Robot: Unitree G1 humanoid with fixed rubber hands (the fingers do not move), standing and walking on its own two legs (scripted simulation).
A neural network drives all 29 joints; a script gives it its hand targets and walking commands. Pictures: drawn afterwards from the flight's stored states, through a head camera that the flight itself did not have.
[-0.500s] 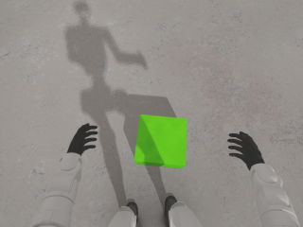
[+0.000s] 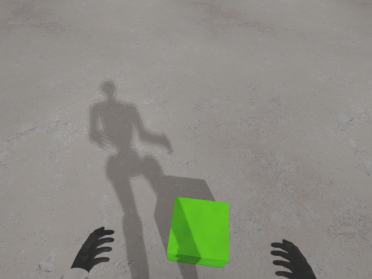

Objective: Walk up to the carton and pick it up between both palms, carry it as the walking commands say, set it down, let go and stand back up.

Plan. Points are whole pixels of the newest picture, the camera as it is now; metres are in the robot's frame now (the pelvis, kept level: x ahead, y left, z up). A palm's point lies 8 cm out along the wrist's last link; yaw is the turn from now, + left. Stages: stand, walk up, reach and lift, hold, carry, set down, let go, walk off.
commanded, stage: let go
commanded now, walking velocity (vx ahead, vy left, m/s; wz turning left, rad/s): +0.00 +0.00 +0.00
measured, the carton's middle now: (198, 231) +0.42 -0.06 -0.69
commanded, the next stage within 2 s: stand in 0.22 s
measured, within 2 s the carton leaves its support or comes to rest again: neither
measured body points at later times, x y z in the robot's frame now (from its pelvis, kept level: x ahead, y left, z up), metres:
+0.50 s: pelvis +0.04 +0.00 -0.01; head +0.06 -0.01 +0.44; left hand +0.12 +0.28 -0.12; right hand +0.14 -0.28 -0.12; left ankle -0.04 +0.11 -0.74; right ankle -0.01 -0.12 -0.74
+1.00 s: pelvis +0.04 -0.01 -0.01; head +0.06 -0.02 +0.44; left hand +0.03 +0.25 -0.15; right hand +0.06 -0.28 -0.15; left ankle -0.04 +0.11 -0.74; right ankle -0.01 -0.12 -0.74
